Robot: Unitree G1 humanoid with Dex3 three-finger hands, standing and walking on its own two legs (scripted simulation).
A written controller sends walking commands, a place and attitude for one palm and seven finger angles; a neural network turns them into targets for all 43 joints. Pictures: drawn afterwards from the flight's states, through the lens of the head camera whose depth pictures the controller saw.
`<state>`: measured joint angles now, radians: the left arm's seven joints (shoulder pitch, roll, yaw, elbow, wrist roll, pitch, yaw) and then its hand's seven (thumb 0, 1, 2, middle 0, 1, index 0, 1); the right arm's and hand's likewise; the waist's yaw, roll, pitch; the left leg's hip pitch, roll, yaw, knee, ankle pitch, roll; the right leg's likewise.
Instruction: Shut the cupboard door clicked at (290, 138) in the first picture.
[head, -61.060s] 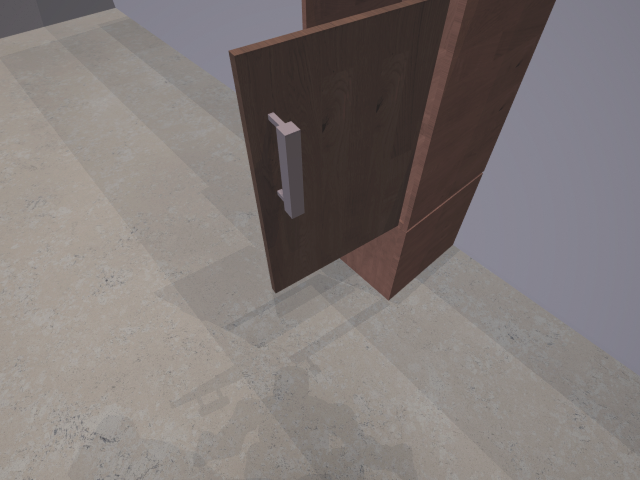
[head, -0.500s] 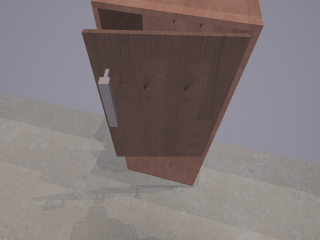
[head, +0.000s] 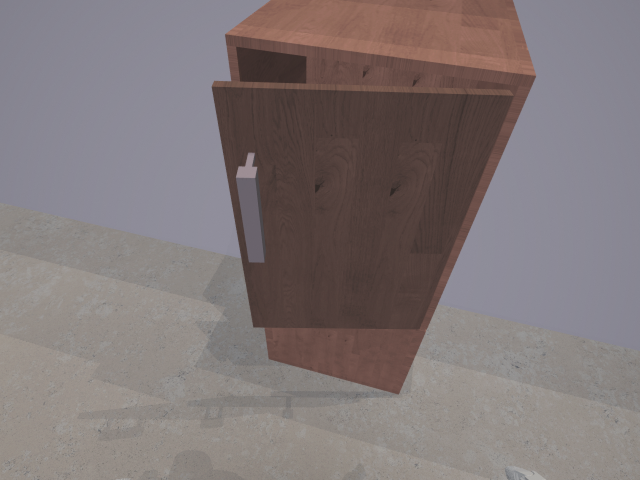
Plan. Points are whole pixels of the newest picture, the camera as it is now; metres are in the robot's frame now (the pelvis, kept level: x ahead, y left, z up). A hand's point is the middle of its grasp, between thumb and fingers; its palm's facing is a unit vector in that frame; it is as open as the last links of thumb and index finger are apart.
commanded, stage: shuffle to correct the standing spot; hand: left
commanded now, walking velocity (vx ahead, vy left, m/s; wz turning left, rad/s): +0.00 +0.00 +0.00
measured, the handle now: (254, 209) +0.50 +0.14 +0.06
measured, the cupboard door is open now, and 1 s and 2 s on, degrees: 15 15 15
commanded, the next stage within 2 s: come to a stop and stand still in 0.74 s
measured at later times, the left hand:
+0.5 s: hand out of the picture -0.09 +0.14 -0.17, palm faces +0.05 -0.99 -0.14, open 7.3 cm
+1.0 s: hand out of the picture +0.01 +0.09 -0.18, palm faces +0.11 -0.99 -0.13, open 7.3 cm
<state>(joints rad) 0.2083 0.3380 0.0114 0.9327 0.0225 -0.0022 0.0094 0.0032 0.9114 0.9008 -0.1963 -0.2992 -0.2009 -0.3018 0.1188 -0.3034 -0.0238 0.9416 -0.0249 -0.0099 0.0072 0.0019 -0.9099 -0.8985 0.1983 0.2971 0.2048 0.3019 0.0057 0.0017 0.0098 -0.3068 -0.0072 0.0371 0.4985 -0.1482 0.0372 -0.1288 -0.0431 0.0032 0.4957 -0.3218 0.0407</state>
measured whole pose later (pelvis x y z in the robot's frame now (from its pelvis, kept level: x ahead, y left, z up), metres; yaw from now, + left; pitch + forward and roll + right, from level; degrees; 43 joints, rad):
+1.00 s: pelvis +0.05 -0.05 +0.00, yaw +2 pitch -1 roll -2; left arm 0.39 0.10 0.01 1.06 0.02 -0.02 0.04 0.00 0.91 0.90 -0.19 -0.30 -0.20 -0.30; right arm 0.24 -0.15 -0.05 1.07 -0.02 0.00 -0.04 0.01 -0.94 -0.90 0.20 0.30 0.20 0.30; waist 0.01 0.00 0.03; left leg -0.36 0.04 0.12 0.64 -0.23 0.01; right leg -0.11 0.03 -0.15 0.49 -0.38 -0.04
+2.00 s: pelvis +0.00 -0.01 +0.00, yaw +3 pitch -1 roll -2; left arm 0.45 0.16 -0.01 1.04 0.02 0.01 0.04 0.00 0.91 0.90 -0.19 -0.30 -0.20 -0.30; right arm 0.29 -0.16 -0.01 1.04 -0.02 0.01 -0.01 0.01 -0.93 -0.90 0.20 0.30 0.20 0.30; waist 0.01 -0.02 0.00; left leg -0.33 -0.05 0.13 0.41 -0.09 0.12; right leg -0.18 -0.01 -0.07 0.49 -0.30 -0.02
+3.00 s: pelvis -0.06 +0.01 +0.00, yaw +4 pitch -2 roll -3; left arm 0.48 0.12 0.03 1.09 0.02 0.03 0.04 0.00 0.91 0.90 -0.19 -0.30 -0.20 -0.30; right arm 0.31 -0.11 -0.04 1.10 -0.02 0.06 -0.02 0.01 -0.92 -0.90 0.20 0.30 0.20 0.30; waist 0.01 -0.03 -0.02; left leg -0.45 -0.06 0.08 0.74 -0.32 0.01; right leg -0.21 0.00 -0.04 0.44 -0.28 -0.04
